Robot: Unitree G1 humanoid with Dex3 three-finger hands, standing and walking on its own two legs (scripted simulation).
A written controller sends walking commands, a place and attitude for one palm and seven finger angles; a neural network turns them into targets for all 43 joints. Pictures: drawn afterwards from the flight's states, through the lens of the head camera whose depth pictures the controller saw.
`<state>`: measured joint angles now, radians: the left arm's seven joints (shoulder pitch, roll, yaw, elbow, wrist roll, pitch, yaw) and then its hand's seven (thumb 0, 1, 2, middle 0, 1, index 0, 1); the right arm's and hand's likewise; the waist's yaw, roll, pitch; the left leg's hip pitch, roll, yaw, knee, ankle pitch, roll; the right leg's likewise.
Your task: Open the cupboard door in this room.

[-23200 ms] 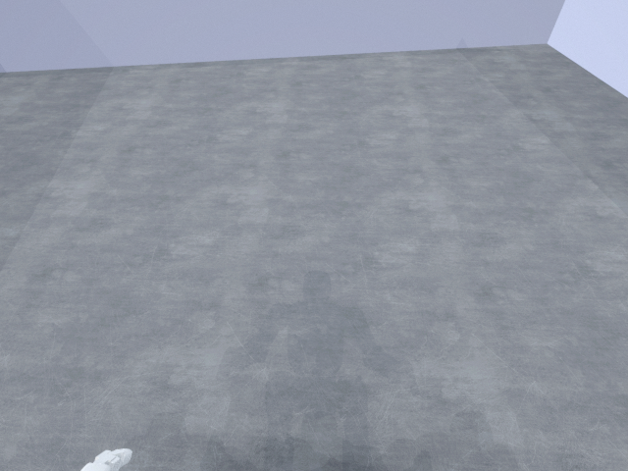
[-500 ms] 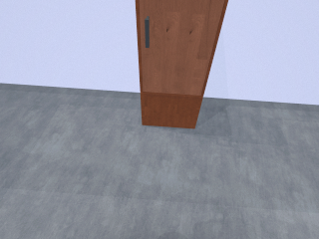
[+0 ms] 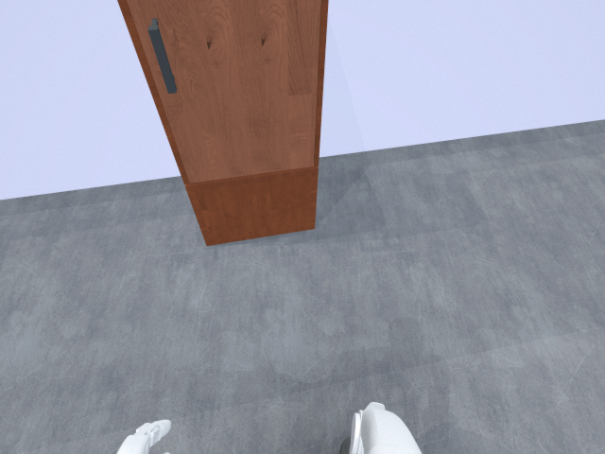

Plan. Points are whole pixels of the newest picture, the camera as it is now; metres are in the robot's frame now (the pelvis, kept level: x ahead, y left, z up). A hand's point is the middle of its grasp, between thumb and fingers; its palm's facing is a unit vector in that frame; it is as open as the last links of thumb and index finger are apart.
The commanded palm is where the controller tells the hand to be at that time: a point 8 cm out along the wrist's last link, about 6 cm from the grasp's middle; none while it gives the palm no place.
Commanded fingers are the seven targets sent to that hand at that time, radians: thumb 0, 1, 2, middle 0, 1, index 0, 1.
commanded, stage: turn to face it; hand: left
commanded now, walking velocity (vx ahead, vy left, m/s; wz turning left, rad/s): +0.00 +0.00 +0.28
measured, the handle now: (163, 57) +0.87 +0.34 +0.04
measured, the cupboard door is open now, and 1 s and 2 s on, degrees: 0 0 0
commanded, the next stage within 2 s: take the last steps up to it in 0.54 s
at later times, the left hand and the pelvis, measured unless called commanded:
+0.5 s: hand (202, 427) +0.18 +0.16 -0.17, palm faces +0.14 -0.97 -0.20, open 7.3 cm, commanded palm none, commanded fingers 0.00 0.90 0.90 -0.20 -0.30 -0.20 -0.30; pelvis +0.11 -0.03 +0.00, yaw +5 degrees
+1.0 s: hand (193, 451) +0.14 +0.17 -0.16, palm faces +0.17 -0.96 -0.21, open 7.4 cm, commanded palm none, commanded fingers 0.00 0.90 0.90 -0.20 -0.30 -0.20 -0.30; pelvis +0.14 -0.02 +0.01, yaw +9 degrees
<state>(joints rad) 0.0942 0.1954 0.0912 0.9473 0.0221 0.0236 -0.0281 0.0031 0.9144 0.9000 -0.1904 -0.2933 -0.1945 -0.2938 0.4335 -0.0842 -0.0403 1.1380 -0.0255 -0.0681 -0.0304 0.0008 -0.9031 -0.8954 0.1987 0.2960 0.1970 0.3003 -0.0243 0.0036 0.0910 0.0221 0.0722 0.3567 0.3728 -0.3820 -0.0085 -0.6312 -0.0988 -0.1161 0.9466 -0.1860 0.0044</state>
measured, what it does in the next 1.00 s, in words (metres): walks ahead: right foot, then left foot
